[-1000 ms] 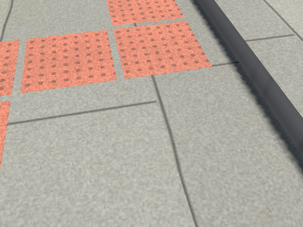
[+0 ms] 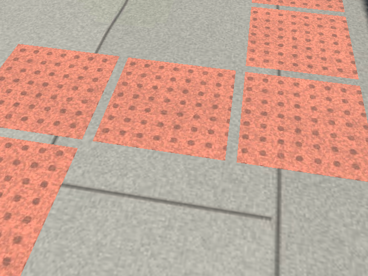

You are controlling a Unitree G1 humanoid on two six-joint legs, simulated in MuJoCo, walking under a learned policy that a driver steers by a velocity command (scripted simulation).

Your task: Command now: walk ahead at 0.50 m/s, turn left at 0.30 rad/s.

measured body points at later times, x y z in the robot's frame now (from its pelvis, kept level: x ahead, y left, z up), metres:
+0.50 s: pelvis +0.29 -0.07 +0.00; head +0.31 -0.08 +0.45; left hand +0.35 +0.20 -0.12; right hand +0.42 -0.34 -0.12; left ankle +0.31 +0.09 -0.67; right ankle +0.31 -0.15 -0.74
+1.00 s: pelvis +0.56 +0.01 +0.00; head +0.59 +0.02 +0.45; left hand +0.63 +0.29 -0.14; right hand +0.68 -0.26 -0.12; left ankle +0.60 +0.09 -0.74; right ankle +0.52 -0.14 -0.66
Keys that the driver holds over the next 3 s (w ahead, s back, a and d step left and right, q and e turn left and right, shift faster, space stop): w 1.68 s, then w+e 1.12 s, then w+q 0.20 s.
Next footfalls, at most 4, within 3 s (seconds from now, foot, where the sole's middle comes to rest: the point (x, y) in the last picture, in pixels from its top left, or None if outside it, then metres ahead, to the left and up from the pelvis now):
0.28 right None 0.35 -0.15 -0.78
0.82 left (159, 228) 0.64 0.10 -0.78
1.36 right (214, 162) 0.94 -0.14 -0.78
1.90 left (157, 114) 1.22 0.12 -0.78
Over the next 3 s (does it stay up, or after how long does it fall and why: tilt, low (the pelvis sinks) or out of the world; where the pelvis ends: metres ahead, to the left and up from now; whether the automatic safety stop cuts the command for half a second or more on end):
stays up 1.64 -0.18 -0.02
